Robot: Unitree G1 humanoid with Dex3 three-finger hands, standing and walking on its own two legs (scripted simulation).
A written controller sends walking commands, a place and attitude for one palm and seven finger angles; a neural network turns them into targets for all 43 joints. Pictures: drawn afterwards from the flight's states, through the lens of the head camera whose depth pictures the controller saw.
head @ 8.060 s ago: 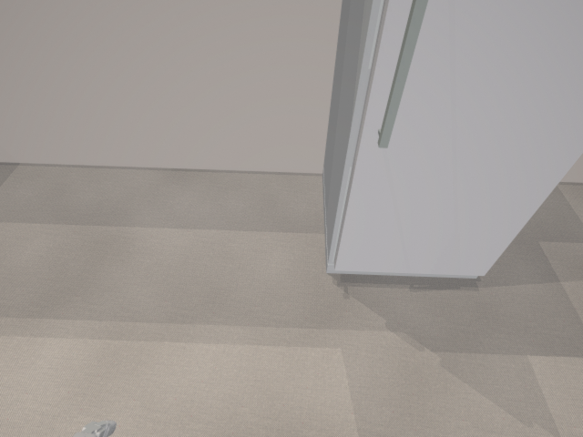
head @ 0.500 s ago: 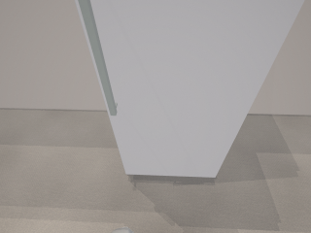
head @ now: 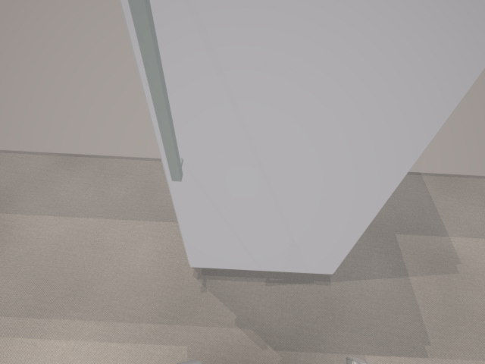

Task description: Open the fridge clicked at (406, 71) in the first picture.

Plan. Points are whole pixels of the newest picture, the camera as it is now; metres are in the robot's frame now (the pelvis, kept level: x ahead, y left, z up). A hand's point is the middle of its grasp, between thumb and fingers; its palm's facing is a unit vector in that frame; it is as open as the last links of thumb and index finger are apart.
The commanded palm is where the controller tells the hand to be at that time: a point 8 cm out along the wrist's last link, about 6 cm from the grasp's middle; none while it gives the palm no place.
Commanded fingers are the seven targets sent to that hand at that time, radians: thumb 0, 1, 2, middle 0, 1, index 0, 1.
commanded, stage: come to a stop and stand still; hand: left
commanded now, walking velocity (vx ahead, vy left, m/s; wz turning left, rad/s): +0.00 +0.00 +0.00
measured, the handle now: (158, 71) +0.50 +0.19 +0.21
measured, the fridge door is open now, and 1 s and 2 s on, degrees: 0 0 0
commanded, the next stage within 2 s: look again from close up in 1.32 s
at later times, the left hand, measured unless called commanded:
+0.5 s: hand out of the picture +0.00 +0.13 -0.17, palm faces +0.06 -0.98 -0.19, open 7.2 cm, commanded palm none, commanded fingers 0.00 0.90 0.90 -0.20 -0.30 -0.20 -0.30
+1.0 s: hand out of the picture -0.02 +0.14 -0.17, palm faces +0.05 -0.98 -0.20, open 7.3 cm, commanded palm none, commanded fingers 0.00 0.90 0.90 -0.20 -0.30 -0.20 -0.30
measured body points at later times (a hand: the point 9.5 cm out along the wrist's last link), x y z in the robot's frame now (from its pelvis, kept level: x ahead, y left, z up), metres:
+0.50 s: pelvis -0.02 -0.05 +0.01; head -0.01 -0.04 +0.46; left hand +0.00 +0.18 -0.15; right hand -0.06 -0.26 -0.16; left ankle -0.01 +0.09 -0.74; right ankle +0.00 -0.16 -0.74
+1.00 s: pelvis -0.02 -0.02 +0.00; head -0.03 -0.04 +0.45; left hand -0.02 +0.20 -0.15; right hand -0.01 -0.25 -0.16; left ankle -0.01 +0.09 -0.74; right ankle +0.00 -0.16 -0.74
